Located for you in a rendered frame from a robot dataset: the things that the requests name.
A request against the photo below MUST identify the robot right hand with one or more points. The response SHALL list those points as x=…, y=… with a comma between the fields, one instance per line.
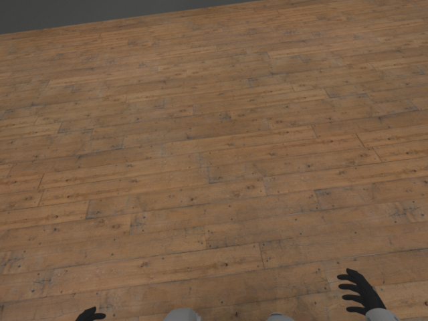
x=368, y=297

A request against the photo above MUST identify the robot left hand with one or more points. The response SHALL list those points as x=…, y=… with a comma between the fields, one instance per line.
x=90, y=315

